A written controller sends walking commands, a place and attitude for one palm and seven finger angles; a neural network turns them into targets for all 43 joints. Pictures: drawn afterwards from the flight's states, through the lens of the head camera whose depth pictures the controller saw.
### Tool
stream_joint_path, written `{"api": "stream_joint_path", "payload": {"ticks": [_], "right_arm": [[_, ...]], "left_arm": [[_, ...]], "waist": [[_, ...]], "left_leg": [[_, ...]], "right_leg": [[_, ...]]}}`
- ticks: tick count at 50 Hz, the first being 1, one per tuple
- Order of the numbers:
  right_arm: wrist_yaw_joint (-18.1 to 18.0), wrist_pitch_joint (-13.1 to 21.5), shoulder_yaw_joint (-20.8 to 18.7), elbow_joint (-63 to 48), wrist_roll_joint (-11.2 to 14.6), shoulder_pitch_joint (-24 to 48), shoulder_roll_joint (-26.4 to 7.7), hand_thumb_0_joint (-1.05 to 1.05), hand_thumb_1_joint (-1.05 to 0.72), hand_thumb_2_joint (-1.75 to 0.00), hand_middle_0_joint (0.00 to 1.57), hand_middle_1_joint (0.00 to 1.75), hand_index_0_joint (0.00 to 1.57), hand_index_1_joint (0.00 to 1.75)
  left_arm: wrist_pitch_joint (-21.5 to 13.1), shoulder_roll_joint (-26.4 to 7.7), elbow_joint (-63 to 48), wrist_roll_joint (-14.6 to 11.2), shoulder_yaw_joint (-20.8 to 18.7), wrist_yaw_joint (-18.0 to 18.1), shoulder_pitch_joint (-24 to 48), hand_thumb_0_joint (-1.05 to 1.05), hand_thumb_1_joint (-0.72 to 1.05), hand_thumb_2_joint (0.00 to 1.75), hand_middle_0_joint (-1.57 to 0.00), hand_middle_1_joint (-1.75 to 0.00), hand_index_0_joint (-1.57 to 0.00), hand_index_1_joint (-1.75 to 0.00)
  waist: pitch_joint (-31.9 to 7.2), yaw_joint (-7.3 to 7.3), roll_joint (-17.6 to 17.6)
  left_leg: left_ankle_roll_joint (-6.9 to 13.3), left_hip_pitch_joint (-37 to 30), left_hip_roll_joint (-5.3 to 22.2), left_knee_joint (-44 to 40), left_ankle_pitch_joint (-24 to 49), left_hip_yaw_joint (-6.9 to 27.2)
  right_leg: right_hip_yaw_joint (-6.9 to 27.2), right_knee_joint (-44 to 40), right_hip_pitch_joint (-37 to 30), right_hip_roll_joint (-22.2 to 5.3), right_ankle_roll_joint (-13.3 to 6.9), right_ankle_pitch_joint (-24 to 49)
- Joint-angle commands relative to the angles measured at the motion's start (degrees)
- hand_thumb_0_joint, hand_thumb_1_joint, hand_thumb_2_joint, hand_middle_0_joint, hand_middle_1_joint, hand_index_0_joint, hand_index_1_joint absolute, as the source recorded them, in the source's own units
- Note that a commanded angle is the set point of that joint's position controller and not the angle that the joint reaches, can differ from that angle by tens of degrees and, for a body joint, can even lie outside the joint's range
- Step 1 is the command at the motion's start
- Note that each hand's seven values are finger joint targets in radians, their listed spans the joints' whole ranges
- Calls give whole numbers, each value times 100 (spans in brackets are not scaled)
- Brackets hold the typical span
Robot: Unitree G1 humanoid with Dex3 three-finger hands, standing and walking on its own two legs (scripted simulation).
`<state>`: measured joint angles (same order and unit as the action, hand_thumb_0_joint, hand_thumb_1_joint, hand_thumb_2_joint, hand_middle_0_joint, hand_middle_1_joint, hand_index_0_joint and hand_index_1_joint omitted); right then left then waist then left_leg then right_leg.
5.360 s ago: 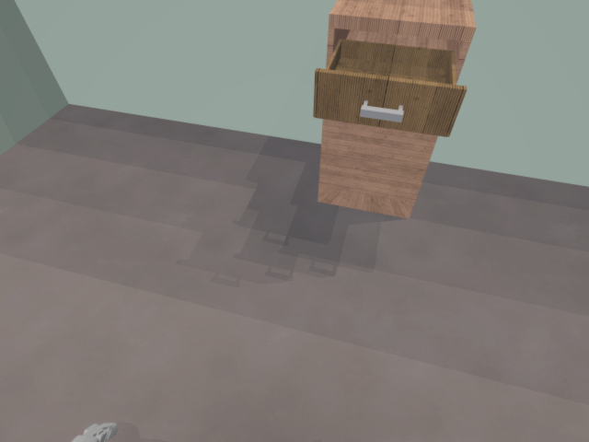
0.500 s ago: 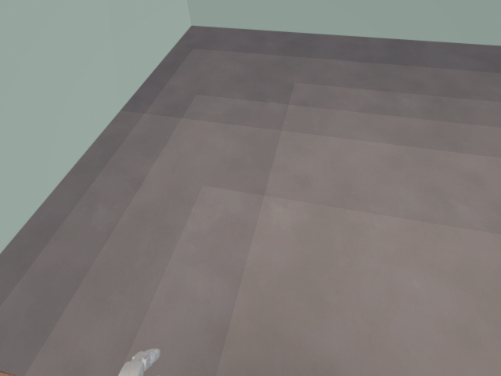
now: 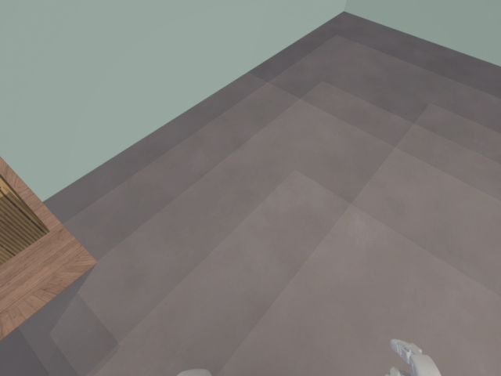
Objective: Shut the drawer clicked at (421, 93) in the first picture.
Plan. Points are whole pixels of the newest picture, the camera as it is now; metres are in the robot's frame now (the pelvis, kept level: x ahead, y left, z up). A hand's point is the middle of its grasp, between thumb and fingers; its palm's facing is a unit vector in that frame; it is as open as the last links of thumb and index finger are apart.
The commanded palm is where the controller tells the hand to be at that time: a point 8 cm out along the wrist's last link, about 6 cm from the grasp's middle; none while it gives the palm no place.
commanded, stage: turn to face it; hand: left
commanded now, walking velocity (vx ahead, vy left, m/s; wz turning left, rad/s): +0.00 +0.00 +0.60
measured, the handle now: out of the picture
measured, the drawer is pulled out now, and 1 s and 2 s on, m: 0.30 0.30 0.30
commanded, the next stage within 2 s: take the last steps up to it in 1.42 s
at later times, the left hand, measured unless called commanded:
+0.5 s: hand out of the picture +0.07 +0.20 -0.13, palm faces +0.29 -0.91 -0.29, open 7.4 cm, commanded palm none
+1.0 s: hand out of the picture -0.13 +0.20 -0.18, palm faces +0.60 -0.75 -0.27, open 7.4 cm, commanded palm none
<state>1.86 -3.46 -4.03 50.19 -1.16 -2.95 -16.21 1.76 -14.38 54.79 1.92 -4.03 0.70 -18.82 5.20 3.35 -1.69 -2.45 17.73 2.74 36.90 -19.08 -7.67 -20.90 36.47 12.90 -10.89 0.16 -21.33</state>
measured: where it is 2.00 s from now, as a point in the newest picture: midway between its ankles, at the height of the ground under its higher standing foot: outside the picture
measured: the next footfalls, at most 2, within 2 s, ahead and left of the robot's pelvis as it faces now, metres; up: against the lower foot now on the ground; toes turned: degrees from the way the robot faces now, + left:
left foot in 0.02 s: +0.05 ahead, +0.12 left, +0.00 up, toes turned +9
right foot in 0.46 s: +0.06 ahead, -0.12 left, +0.00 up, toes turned +14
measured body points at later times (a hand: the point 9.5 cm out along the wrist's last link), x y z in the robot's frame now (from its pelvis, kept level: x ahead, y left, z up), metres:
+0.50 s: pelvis +0.00 -0.02 +0.00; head +0.04 -0.04 +0.45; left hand +0.05 +0.25 -0.11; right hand +0.12 -0.25 -0.16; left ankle +0.00 +0.11 -0.71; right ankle +0.02 -0.13 -0.73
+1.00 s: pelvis -0.02 +0.01 +0.00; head +0.00 +0.05 +0.44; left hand -0.16 +0.24 -0.16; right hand +0.24 -0.13 -0.12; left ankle -0.07 +0.09 -0.73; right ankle +0.02 -0.13 -0.68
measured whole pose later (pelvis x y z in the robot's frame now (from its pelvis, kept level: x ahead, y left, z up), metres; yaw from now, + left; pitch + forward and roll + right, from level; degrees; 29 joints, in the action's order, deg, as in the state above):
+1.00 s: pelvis -0.02 +0.01 +0.00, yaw +35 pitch +0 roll +0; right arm 1.5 -1.4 -3.4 50.3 -0.9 -6.0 -14.2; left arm 4.1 -15.7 53.7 1.3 -4.6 1.2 -15.4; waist 5.7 1.8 -3.1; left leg 2.3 17.7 0.2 37.2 -19.0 -4.5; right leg -6.9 58.5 21.7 -8.7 4.4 -32.2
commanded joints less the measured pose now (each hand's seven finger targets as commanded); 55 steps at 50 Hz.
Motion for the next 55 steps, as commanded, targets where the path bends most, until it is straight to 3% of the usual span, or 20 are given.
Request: {"api": "stream_joint_path", "payload": {"ticks": [1,2,3,5,7,17,21,22,23,24,27,29,40,42,44,45,46,47,51,55], "right_arm": [[-112,243,-380,-192,30,-1328,-1629,0,-90,-90,20,30,20,30],[-166,247,-349,-106,46,-1401,-1497,0,-90,-90,20,30,20,30],[-220,258,-333,-172,22,-1091,-1394,0,-90,-90,20,30,20,30],[-215,270,-215,-381,16,-364,-993,0,-90,-90,20,30,20,30],[-201,308,-189,-435,33,-238,-884,0,-90,-90,20,30,20,30],[-194,229,-332,-280,-28,-773,-830,0,-90,-90,20,30,20,30],[-186,200,-373,-359,15,-581,-743,0,-90,-90,20,30,20,30],[-148,204,-339,-401,71,-629,-478,0,-90,-90,20,30,20,30],[-132,215,-264,-538,87,-753,-37,0,-90,-90,20,30,20,30],[-148,184,-326,-528,-22,-682,-344,0,-90,-90,20,30,20,30],[-39,52,-332,-156,-25,-861,-288,0,-90,-90,20,30,20,30],[-7,37,-271,-65,-23,-929,-217,0,-90,-90,20,30,20,30],[11,87,-79,-258,46,-53,-74,0,-90,-90,20,30,20,30],[-6,135,-67,-285,56,-196,-105,0,-90,-90,20,30,20,30],[-29,192,-120,-224,20,-636,-304,0,-90,-90,20,30,20,30],[-51,254,-238,-153,-9,-1049,-776,0,-90,-90,20,30,20,30],[-88,282,-404,-116,-6,-1472,-1451,0,-90,-90,20,30,20,30],[-117,239,-374,45,62,-1862,-1535,0,-90,-90,20,30,20,30],[-243,281,-163,-260,3,-632,-834,0,-90,-90,20,30,20,30],[-223,300,-152,-282,19,-625,-768,0,-90,-90,20,30,20,30]], "left_arm": [[-88,-540,-902,-81,-104,-24,487,0,90,90,-20,-30,-20,-30],[4,-624,-941,-51,-96,30,779,0,90,90,-20,-30,-20,-30],[1,-523,-846,-67,-136,40,813,0,90,90,-20,-30,-20,-30],[11,-608,-653,-61,-191,-23,595,0,90,90,-20,-30,-20,-30],[15,-588,-553,-56,-200,-48,340,0,90,90,-20,-30,-20,-30],[-47,-324,-973,-121,-146,47,907,0,90,90,-20,-30,-20,-30],[-154,-361,-892,-166,-169,98,294,0,90,90,-20,-30,-20,-30],[-223,-703,-879,-115,-228,136,114,0,90,90,-20,-30,-20,-30],[-252,-1233,-901,-20,-329,168,100,0,90,90,-20,-30,-20,-30],[-214,-1220,-988,-74,-273,166,235,0,90,90,-20,-30,-20,-30],[-215,-635,-1128,-91,-127,151,1103,0,90,90,-20,-30,-20,-30],[-273,-549,-1088,-80,-93,151,986,0,90,90,-20,-30,-20,-30],[-177,-1019,-652,-15,-210,122,98,0,90,90,-20,-30,-20,-30],[-148,-1049,-609,-5,-246,118,170,0,90,90,-20,-30,-20,-30],[-119,-1049,-599,-72,-271,83,232,0,90,90,-20,-30,-20,-30],[-104,-874,-686,-112,-252,46,186,0,90,90,-20,-30,-20,-30],[-104,-441,-972,-138,-131,-5,404,0,90,90,-20,-30,-20,-30],[-19,-550,-1118,-69,-71,71,806,0,90,90,-20,-30,-20,-30],[8,-537,-716,-94,-144,25,681,0,90,90,-20,-30,-20,-30],[38,-501,-627,-88,-114,14,511,0,90,90,-20,-30,-20,-30]], "waist": [[-1248,-864,1929],[-1188,-874,1271],[-1053,-749,1446],[-607,-402,1082],[-699,-271,1010],[-763,-501,1095],[-1111,-161,988],[-1182,-66,186],[-1036,-57,-1624],[-943,-67,-1358],[-315,-515,-682],[-277,-486,-851],[-544,-7,-1117],[-666,-88,-1123],[-896,-365,-855],[-1265,-605,196],[-1338,-847,2070],[-1391,-975,1437],[-575,-418,1139],[-667,-386,963]], "left_leg": [[1540,-2155,2398,-1659,4146,2841],[1569,-1858,2296,-1613,3590,2815],[1449,-1593,1972,-1628,3019,2609],[1101,-782,1264,-1786,2288,1904],[986,-648,963,-1867,2155,1634],[1246,-679,911,-1625,2194,2676],[926,-44,548,-939,2287,2772],[579,776,164,-279,1386,2444],[15,2001,-767,1101,-1065,1128],[30,1868,-495,2220,-1503,1284],[-81,1730,-149,3483,-403,1122],[-192,1731,-105,3488,-134,908],[-133,848,-117,1025,-620,182],[-44,429,-138,378,-512,103],[68,-558,-223,-905,533,31],[400,-1783,455,-1354,1745,895],[1269,-2466,2079,-1463,4418,2987],[1586,-2214,2328,-1365,4580,2927],[1158,-947,1174,-1623,3301,1883],[1166,-880,981,-1804,2692,1837]], "right_leg": [[1058,2668,2289,153,546,-1820],[1717,3103,2360,140,500,-1515],[1897,3293,2484,173,519,-1135],[1993,3275,2089,230,524,-241],[1959,3056,1796,335,547,84],[2013,1067,1137,832,501,-409],[1940,-986,-390,978,385,668],[2567,-1828,-1298,305,218,855],[4131,-2164,-1762,-1420,-442,1332],[4002,-2068,-943,-1795,-813,1649],[2710,-1916,-126,-864,-615,1762],[2209,-1788,-331,-707,-572,2419],[1586,-1267,-984,-1033,-682,3623],[1473,-985,-934,-1100,-595,3599],[1093,-135,-575,-921,-228,3350],[923,1033,447,-620,111,2350],[989,2386,2133,225,550,-1583],[1673,2935,2171,251,460,-1849],[2006,3264,1946,291,500,-325],[1955,2629,1633,459,541,-59]]}}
